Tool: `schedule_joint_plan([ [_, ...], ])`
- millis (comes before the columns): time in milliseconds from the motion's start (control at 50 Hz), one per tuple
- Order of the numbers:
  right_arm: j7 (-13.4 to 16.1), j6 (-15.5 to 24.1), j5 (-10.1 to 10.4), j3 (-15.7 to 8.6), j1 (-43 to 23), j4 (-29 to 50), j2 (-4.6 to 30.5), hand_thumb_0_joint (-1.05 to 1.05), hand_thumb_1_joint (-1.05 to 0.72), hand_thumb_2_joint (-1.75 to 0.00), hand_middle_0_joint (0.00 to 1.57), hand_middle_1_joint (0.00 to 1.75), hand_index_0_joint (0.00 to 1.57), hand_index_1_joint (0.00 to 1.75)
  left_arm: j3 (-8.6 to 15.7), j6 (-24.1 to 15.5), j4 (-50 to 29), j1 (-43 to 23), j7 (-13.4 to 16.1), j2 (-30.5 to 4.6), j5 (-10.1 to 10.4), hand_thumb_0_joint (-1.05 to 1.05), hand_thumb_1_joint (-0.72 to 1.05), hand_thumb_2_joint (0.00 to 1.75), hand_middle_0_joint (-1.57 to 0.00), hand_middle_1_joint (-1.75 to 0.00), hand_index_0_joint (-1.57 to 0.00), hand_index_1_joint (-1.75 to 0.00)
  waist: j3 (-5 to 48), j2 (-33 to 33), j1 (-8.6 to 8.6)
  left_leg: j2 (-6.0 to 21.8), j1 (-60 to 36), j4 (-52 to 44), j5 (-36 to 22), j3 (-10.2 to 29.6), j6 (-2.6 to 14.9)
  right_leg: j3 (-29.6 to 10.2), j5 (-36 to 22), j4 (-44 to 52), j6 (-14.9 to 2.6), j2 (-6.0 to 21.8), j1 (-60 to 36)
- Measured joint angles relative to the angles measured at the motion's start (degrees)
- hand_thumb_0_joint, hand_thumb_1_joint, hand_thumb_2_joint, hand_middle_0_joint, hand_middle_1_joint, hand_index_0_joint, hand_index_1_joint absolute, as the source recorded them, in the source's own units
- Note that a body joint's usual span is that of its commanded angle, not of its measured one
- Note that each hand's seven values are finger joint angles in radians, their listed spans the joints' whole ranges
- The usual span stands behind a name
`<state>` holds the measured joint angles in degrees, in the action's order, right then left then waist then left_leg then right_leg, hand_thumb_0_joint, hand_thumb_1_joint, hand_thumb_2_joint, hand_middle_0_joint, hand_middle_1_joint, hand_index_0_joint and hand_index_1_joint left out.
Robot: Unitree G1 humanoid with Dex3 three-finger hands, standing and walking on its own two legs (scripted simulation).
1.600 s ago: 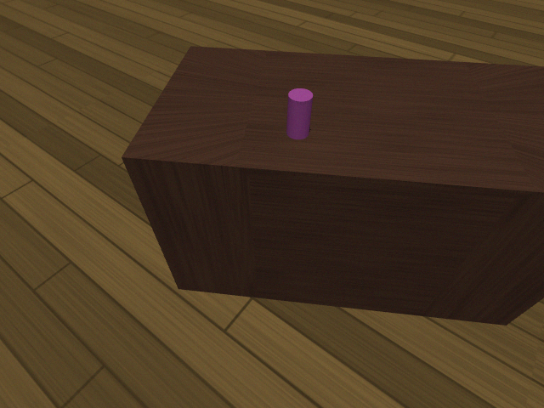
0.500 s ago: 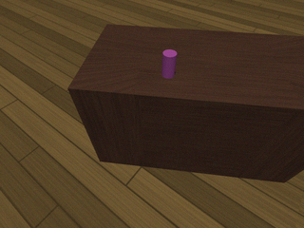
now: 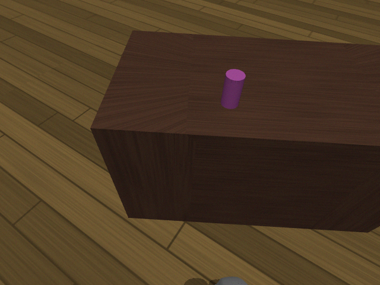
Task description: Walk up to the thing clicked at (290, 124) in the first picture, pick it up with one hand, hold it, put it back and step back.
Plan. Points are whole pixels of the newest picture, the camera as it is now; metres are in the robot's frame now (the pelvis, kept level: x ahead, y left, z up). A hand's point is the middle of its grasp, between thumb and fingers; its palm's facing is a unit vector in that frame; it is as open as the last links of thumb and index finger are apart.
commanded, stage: walk up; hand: right
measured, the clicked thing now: (232, 89) +0.68 -0.15 +0.00
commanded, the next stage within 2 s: none
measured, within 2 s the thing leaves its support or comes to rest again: neither
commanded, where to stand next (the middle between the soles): +0.23 +0.02 m, yaw -5 degrees
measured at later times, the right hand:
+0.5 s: hand (287, 244) +0.24 -0.25 -0.15, palm faces +0.02 +0.94 -0.33, open 7.4 cm
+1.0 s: hand (282, 238) +0.25 -0.25 -0.16, palm faces +0.10 +0.91 -0.40, open 7.4 cm
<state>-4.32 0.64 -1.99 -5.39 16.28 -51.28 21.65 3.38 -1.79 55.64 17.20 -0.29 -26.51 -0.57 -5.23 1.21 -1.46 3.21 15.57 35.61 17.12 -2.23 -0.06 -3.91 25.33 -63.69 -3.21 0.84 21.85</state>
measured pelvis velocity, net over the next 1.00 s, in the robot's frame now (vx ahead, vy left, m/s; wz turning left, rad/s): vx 0.17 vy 0.04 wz -0.12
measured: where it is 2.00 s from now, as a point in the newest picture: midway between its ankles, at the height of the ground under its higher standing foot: outside the picture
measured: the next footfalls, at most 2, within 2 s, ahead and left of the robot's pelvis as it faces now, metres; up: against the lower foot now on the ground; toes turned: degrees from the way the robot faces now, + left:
right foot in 0.24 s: +0.22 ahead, -0.11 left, +0.00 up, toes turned -4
left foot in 0.60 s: +0.24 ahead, +0.17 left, +0.00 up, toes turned -7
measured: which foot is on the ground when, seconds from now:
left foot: down 0.00-0.26, up 0.28-0.58, down 0.60-1.00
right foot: up 0.00-0.22, down 0.24-0.64, up 0.66-0.92, down 0.94-1.00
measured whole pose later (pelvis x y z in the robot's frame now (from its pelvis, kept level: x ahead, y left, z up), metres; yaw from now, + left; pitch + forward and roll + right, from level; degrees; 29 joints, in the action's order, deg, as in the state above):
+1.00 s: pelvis +0.17 +0.04 -0.02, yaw -7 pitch -2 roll -2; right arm 0.9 -0.9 0.0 -2.4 7.4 -49.3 23.7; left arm 2.2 0.2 53.4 10.9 -0.1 -21.4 -1.8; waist -8.6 -3.0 0.2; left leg 5.5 25.4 45.5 20.1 1.7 -0.2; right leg 1.0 24.0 -41.3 -0.6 -1.7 15.0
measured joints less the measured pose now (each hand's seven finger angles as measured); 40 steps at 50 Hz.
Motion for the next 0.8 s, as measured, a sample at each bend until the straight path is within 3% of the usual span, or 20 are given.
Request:
schedule_joint_plan([
  [120,0.68,1.15,0.34,1.42,3.87,1.14,-0.74,0.01,-0.90,-0.90,0.21,0.30,0.21,0.30,-0.51,-1.15,-3.06,-1.54,-1.63,1.42,0.23,0.01,0.91,0.90,-0.20,-0.30,-0.20,-0.30,0.29,0.04,-0.88,-2.24,-7.35,-6.94,0.29,-2.10,0.72,2.68,-5.51,12.47,1.98,1.04,4.28],
  [200,0.80,0.90,0.29,1.38,4.70,2.41,0.78,0.01,-0.90,-0.90,0.21,0.30,0.21,0.30,-0.78,-1.86,-4.74,-2.01,-2.23,2.97,-0.21,0.01,0.91,0.90,-0.20,-0.30,-0.20,-0.30,-0.30,-2.12,-1.08,-2.35,-9.37,-5.21,4.15,-3.18,0.50,4.49,-9.16,24.06,1.93,1.51,2.34],
  [240,0.96,0.40,0.49,1.34,4.84,3.10,1.49,0.01,-0.90,-0.90,0.21,0.30,0.21,0.30,-0.67,-2.66,-5.39,-1.75,-1.98,3.34,-0.44,0.01,0.91,0.90,-0.20,-0.30,-0.20,-0.30,-0.44,-3.68,-1.01,-1.40,-9.09,-0.87,8.03,-3.12,0.26,5.23,-14.46,28.23,1.78,0.61,-0.17],
  [280,1.51,-0.39,0.76,1.30,3.98,3.02,1.75,0.01,-0.90,-0.90,0.21,0.30,0.20,0.30,-0.46,-3.25,-5.99,-2.03,-1.21,4.10,-0.74,0.01,0.91,0.90,-0.20,-0.30,-0.20,-0.30,-1.22,-6.26,-0.59,0.16,-6.17,8.68,10.92,-0.60,1.56,6.58,-12.51,26.19,1.54,-1.20,-0.93],
  [340,1.95,-1.57,0.59,2.06,2.19,3.11,1.19,0.01,-0.90,-0.90,0.21,0.30,0.20,0.30,-0.91,-3.18,-7.04,-1.46,-0.51,4.26,-0.35,0.01,0.90,0.90,-0.20,-0.30,-0.20,-0.30,-1.06,-5.38,1.18,-2.51,0.61,22.98,14.42,1.54,1.66,5.33,-9.94,25.75,0.97,-0.70,-2.12],
  [400,2.18,-1.42,1.01,2.19,0.41,3.85,1.81,0.01,-0.90,-0.90,0.21,0.30,0.20,0.30,-1.48,-3.15,-7.64,-0.44,0.06,4.82,0.15,0.01,0.90,0.90,-0.21,-0.30,-0.21,-0.30,-1.19,-5.42,2.11,-1.97,6.60,27.57,11.45,2.56,1.44,4.50,-10.41,29.20,1.41,-0.30,-4.70],
  [460,2.61,-1.21,1.23,1.97,-1.42,4.83,2.53,0.01,-0.90,-0.90,0.21,0.30,0.20,0.30,-1.95,-3.11,-7.99,0.71,0.53,4.88,0.10,0.01,0.90,0.90,-0.21,-0.30,-0.21,-0.30,-1.75,-5.27,2.90,-0.46,10.07,24.67,8.14,3.73,0.80,3.30,-10.30,30.77,2.09,-0.10,-6.14],
  [540,3.28,-0.78,1.84,1.67,-3.96,4.58,2.78,0.01,-0.90,-0.90,0.20,0.30,0.20,0.30,-2.46,-2.17,-7.84,0.75,0.96,4.44,-0.45,0.01,0.90,0.90,-0.21,-0.30,-0.21,-0.30,-2.54,-4.65,3.33,0.81,9.70,12.49,4.46,4.12,-0.17,2.28,-8.19,28.78,3.14,0.14,-6.01],
  [600,3.85,-0.16,1.94,1.67,-4.87,3.70,2.46,0.01,-0.90,-0.90,0.20,0.30,0.20,0.30,-2.61,-0.62,-8.10,-0.21,0.98,3.52,0.04,0.01,0.90,0.90,-0.21,-0.30,-0.21,-0.30,-2.79,-3.43,3.32,-0.15,6.33,2.91,-3.17,2.92,-0.09,2.07,-4.17,22.92,4.26,0.80,-4.44],
  [620,4.16,0.07,1.73,1.60,-5.35,3.08,1.60,0.01,-0.90,-0.90,0.20,0.30,0.20,0.30,-2.40,0.08,-7.87,-1.09,1.08,2.89,0.33,0.01,0.90,0.90,-0.21,-0.30,-0.21,-0.30,-3.24,-1.63,3.31,-1.29,5.94,3.05,-2.80,2.29,-0.71,1.46,-2.61,20.19,4.27,1.91,-3.68],
  [640,4.30,0.13,1.48,1.80,-5.76,2.72,0.77,0.01,-0.90,-0.90,0.20,0.30,0.20,0.30,-2.09,0.89,-7.54,-2.16,1.27,2.53,0.75,0.01,0.90,0.90,-0.21,-0.30,-0.21,-0.30,-3.68,-0.09,3.58,-1.96,6.00,4.12,-1.86,1.57,-0.96,0.13,-2.26,17.54,3.38,2.28,-2.65],
  [720,4.30,0.06,1.61,3.50,-6.61,2.41,-1.49,0.01,-0.90,-0.90,0.21,0.30,0.20,0.30,-1.84,3.04,-6.31,-4.89,1.81,2.00,1.31,0.01,0.91,0.90,-0.20,-0.30,-0.20,-0.30,-3.81,1.02,2.89,-0.42,6.10,5.83,-0.25,2.17,-0.64,-2.06,6.70,5.68,1.78,-1.97,0.74],
  [800,4.64,0.23,1.29,4.30,-7.15,2.83,-2.13,0.01,-0.90,-0.90,0.21,0.30,0.21,0.30,-1.31,3.24,-5.42,-6.23,1.17,1.80,1.38,0.01,0.91,0.90,-0.20,-0.30,-0.20,-0.30,-3.14,1.84,2.49,0.53,6.44,4.59,-1.02,1.83,-0.80,-1.90,5.46,3.30,1.40,-2.72,1.58],
])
